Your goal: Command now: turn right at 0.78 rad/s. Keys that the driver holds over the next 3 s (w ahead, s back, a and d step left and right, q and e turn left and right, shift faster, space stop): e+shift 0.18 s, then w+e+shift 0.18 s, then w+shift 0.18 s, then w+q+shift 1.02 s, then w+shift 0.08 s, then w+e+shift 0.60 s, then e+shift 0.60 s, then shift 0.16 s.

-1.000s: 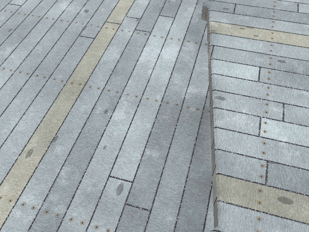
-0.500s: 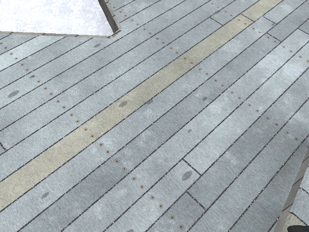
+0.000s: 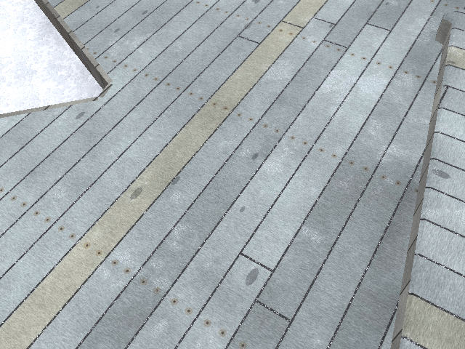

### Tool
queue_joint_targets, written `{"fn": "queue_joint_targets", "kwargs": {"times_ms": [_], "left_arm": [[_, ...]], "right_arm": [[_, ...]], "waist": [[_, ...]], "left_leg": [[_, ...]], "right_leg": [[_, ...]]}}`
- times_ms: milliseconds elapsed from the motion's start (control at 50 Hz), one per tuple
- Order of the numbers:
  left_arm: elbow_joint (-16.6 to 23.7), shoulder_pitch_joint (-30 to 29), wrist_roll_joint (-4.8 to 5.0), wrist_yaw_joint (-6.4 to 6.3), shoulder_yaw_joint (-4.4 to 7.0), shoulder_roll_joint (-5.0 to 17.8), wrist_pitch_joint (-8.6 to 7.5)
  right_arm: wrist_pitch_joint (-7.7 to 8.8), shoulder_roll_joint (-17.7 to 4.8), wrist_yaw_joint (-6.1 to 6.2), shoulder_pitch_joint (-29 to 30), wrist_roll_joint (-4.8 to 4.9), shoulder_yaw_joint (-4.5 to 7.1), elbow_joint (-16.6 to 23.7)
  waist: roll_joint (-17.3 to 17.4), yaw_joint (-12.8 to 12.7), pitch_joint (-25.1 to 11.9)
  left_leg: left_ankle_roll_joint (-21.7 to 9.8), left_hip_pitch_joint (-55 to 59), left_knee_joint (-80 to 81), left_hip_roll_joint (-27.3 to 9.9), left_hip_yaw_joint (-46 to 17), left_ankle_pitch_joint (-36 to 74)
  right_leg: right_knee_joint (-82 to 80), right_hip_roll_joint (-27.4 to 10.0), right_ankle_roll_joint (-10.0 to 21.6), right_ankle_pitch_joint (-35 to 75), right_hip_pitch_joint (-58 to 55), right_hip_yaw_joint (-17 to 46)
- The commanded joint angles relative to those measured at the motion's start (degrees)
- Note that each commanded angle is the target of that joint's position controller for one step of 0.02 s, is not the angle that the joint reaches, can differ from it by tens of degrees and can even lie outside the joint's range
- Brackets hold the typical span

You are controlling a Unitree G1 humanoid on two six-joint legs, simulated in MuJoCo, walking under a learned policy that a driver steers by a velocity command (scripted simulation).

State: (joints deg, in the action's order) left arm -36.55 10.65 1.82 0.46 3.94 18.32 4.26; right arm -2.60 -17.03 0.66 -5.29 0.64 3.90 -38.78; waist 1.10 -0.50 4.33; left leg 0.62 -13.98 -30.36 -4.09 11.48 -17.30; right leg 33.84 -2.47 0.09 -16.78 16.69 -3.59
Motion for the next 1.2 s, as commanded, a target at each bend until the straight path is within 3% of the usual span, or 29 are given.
{"fn": "queue_joint_targets", "kwargs": {"times_ms": [20, 40, 60, 100, 180, 260, 340, 420, 480, 500, 520, 540, 560, 620, 720, 780, 860, 880, 900, 920, 940, 960, 980, 1000, 1020, 1040, 1100, 1140, 1200], "left_arm": [[3.0, 9.9, -0.69, -1.43, 5.48, 17.2, -0.62], [4.5, 9.6, -3.08, -0.49, 4.82, 15.9, -2.08], [4.7, 7.1, -2.73, -0.23, 4.42, 14.8, -3.34], [5.0, 1.8, -0.21, -1.35, 3.58, 11.6, -3.61], [5.7, 1.2, -0.5, -2.96, 2.9, 10.8, -2.4], [4.9, 5.7, 0.37, -3.06, 2.64, 11.7, -3.16], [5.2, 5.2, -0.36, -2.74, 2.11, 11.2, -3.91], [7.3, 2.0, -1.03, -2.3, 0.62, 7.1, -4.44], [6.3, 3.1, -0.72, -1.66, -1.6, 1.4, -4.61], [6.6, 5.4, -1.38, -1.06, -3.13, -3.1, -5.11], [8.6, 7.1, 2.03, -1.65, -2.45, -1.0, -6.08], [7.9, 3.4, 2.79, -2.04, -1.11, 4.6, -6.85], [7.5, -0.7, 1.64, -2.18, -0.6, 6.4, -7.26], [8.4, -3.2, -0.6, -0.93, -1.78, 3.1, -9.0], [10.8, -12.6, -1.86, 0.97, -3.33, 0.0, -12.13], [10.1, -14.0, -1.96, 3.2, -2.99, 0.4, -13.64], [11.8, -19.2, -1.38, 4.41, -1.99, 1.6, -15.18], [11.5, -17.2, -0.56, 4.18, -2.15, 1.6, -14.69], [9.0, -6.6, -0.39, 3.52, 0.02, 4.5, -14.71], [5.5, 11.3, 0.07, 2.32, 1.86, 7.7, -13.91], [1.6, 22.2, -0.51, 2.0, 3.65, 14.1, -12.5], [0.1, 24.4, -0.44, 2.23, 3.36, 12.6, -11.76], [0.3, 21.2, -0.81, 1.39, 2.34, 8.5, -11.4], [-0.2, 17.4, -1.68, 1.16, 1.83, 6.9, -11.11], [-0.6, 15.3, -3.12, 1.11, 1.81, 5.2, -11.05], [-1.5, 10.8, -3.96, 0.84, 1.52, 3.3, -11.27], [-2.6, 0.4, -0.23, -0.42, 0.65, -1.7, -12.7], [-2.5, -2.2, -0.11, -1.35, 1.4, 0.8, -13.07], [-3.0, -1.3, 0.09, -1.47, 2.82, 4.5, -13.72]], "right_arm": [[1.71, -2.9, -0.36, 2.6, -2.71, 1.16, 6.0], [2.26, -3.9, -0.24, 7.7, -2.75, 1.24, 7.8], [2.44, -6.1, -0.03, 7.0, -1.44, 1.86, 7.3], [2.75, -7.1, 0.73, 5.2, -1.5, 2.34, 6.0], [2.91, -5.7, 0.7, 4.6, -1.0, 1.88, 5.4], [4.79, -6.5, -1.31, 6.9, 0.12, 1.81, 5.7], [7.98, -5.9, -2.19, 9.1, 0.04, 1.73, 6.2], [9.9, -5.5, -2.29, 3.6, 0.59, 2.11, 4.7], [10.67, -6.2, -1.9, -8.3, 1.62, 3.04, 2.1], [10.96, -9.4, -1.83, -15.2, -0.34, 3.36, 2.0], [11.33, -13.7, -2.77, -16.1, -1.61, 4.52, 1.4], [11.41, -10.9, -3.24, -14.9, -0.54, 4.28, 1.2], [11.32, -7.6, -3.07, -16.2, 0.07, 3.14, 0.8], [10.32, -4.9, -2.22, -17.9, 0.34, 0.84, 0.2], [8.49, -5.4, -1.06, -21.6, 1.49, 0.19, -2.5], [8.06, -6.7, -0.78, -23.5, 1.77, 0.32, -4.0], [6.07, -4.0, 0.62, -29.2, 2.52, 0.34, -8.1], [5.58, -6.4, -0.31, -29.3, 1.93, 0.33, -7.3], [6.08, -5.2, -1.32, -27.1, 0.56, -0.32, -6.8], [6.72, -7.5, -1.42, -22.0, -0.65, -0.15, -4.5], [8.21, 1.6, -1.74, -28.5, 1.32, -2.72, -2.9], [8.66, 1.9, -1.23, -28.1, 4.12, -2.82, -2.1], [8.26, -3.4, -0.5, -18.7, 5.43, -1.15, -0.7], [7.62, -3.9, 0.2, -13.2, 4.47, -0.94, 0.8], [7.11, -2.6, 0.19, -10.4, 2.55, -0.96, 1.1], [5.61, -2.2, -0.23, -9.9, 2.28, 0.03, 1.5], [2.31, 0.9, -1.74, -12.0, 1.64, 0.63, 1.7], [2.12, 0.3, -2.77, -11.5, 0.28, 0.81, 2.3], [0.78, -2.3, -4.26, -10.6, 1.16, 1.16, 2.9]], "waist": [[-19.3, -1.8, -10.9], [-14.5, -5.0, -15.1], [-9.0, -3.7, -13.6], [-4.5, -0.6, -9.7], [-6.4, 0.4, -10.6], [-8.5, -2.1, -8.8], [-10.9, -2.2, -5.1], [-12.0, 0.3, -5.0], [-7.6, 5.9, -5.4], [3.9, 6.8, -11.3], [12.2, 4.1, -7.7], [6.6, 4.4, -0.6], [2.1, 5.6, 3.0], [2.7, 3.3, 3.9], [3.4, 6.0, 3.8], [4.2, 6.2, 0.5], [6.4, 7.1, 2.1], [4.4, 5.7, 0.1], [6.5, -0.5, -4.9], [7.4, -11.2, -14.7], [-11.9, -10.1, -31.0], [-22.5, -9.2, -35.2], [-17.2, -10.9, -21.4], [-10.0, -9.7, -13.2], [-8.3, -8.3, -9.2], [-7.5, -3.9, -5.1], [-8.0, 3.6, 1.9], [-7.5, 5.5, 1.3], [-4.5, 6.1, 0.0]], "left_leg": [[2.8, -20.0, -27.4, 1.4, -1.4, -14.2], [3.9, -27.3, -37.8, 6.3, -13.1, -22.5], [3.5, -28.0, -42.1, 5.3, -16.3, -19.6], [3.0, -28.7, -38.8, 3.8, -17.5, -10.3], [4.1, -24.3, -30.9, 6.5, -17.6, -2.8], [3.0, -24.5, -16.0, 7.5, -19.0, 1.3], [2.8, -16.9, -9.8, 9.1, -17.7, 2.6], [3.3, -1.0, -8.1, 8.9, -14.1, 4.7], [-1.0, 16.4, 7.8, 3.2, -17.8, 7.0], [-5.8, 27.3, 8.9, -7.8, -32.6, -2.9], [-13.9, 27.3, 14.5, -16.9, -54.3, -14.0], [-16.8, 22.8, 17.6, -19.0, -57.1, -23.8], [-16.6, 20.0, 17.6, -16.5, -52.4, -22.0], [-15.4, 14.8, 19.5, -9.2, -41.4, -13.9], [-15.2, 7.8, 22.4, -5.8, -34.7, 0.8], [-13.7, 5.2, 19.5, -6.0, -30.2, 7.1], [-10.3, 17.8, 12.4, -7.7, -32.7, 12.8], [-11.4, 5.8, 13.5, -7.6, -31.2, 17.7], [-9.7, -2.2, 0.3, -5.5, -28.6, 33.3], [-6.9, -13.1, -18.1, -1.5, -26.0, 34.2], [-2.6, -29.4, -43.3, 3.8, -21.2, 8.6], [-3.4, -32.3, -52.1, 4.2, -23.4, -9.5], [-4.3, -39.2, -51.4, 2.6, -21.1, -6.6], [-5.3, -38.8, -49.3, 0.6, -19.6, -4.0], [-6.6, -34.3, -44.9, -1.8, -20.4, -2.3], [-7.3, -29.7, -40.1, -3.7, -20.6, 0.0], [-7.4, -21.9, -27.5, -7.7, -21.8, 11.2], [-6.4, -16.5, -20.4, -5.5, -18.0, 26.5], [-5.9, -7.9, -15.6, -3.5, -12.8, 35.7]], "right_leg": [[-9.8, -15.2, 13.5, 47.5, -23.5, 28.0], [-11.4, -19.5, 22.3, 46.2, -23.1, 35.4], [-12.4, -17.8, 21.4, 43.3, -21.4, 31.1], [-11.7, -12.1, 15.7, 36.8, -18.7, 25.0], [-11.3, -8.0, 13.7, 37.8, -17.2, 24.3], [-19.5, -6.6, 14.3, -15.3, -15.2, 33.9], [-19.0, -3.9, 13.6, -13.8, -7.3, 34.5], [-15.9, -1.4, 12.2, -8.3, 2.8, 33.2], [-3.2, 1.2, 8.8, -8.7, 8.4, 31.7], [17.2, 7.1, 5.7, -14.7, 15.5, 24.3], [28.3, 8.8, 4.8, -13.4, 29.5, 21.1], [34.0, 5.1, 4.2, -9.2, 37.1, 18.3], [36.9, 3.9, 4.2, -4.5, 38.4, 17.7], [32.9, -1.0, 3.7, 3.3, 37.1, 13.2], [12.2, -1.0, -0.6, 11.8, 28.6, 7.4], [9.7, 0.4, -0.8, 21.4, 19.2, 6.8], [2.0, -0.9, 1.0, 22.7, 24.0, 11.5], [0.3, 5.0, 0.6, 5.0, 9.0, -0.1], [6.1, 3.7, 3.0, 9.4, -10.7, 4.3], [8.0, 0.2, 5.2, 3.9, -30.3, 7.1], [0.6, -16.7, 14.1, -20.5, -51.6, 36.0], [-11.4, -20.5, 14.1, -34.8, -48.7, 51.9], [-14.3, -19.9, 11.6, -30.2, -41.2, 45.8], [-14.2, -18.7, 10.9, -21.1, -32.0, 39.2], [-12.6, -19.4, 11.5, -7.8, -23.0, 33.4], [-13.4, -17.2, 10.8, -7.1, -13.7, 28.2], [-12.9, -17.4, 6.3, -1.8, 3.5, 14.9], [-13.3, -15.5, 4.8, -2.1, 8.1, 5.9], [-10.9, -13.0, 2.1, -3.6, 7.1, -4.1]]}}
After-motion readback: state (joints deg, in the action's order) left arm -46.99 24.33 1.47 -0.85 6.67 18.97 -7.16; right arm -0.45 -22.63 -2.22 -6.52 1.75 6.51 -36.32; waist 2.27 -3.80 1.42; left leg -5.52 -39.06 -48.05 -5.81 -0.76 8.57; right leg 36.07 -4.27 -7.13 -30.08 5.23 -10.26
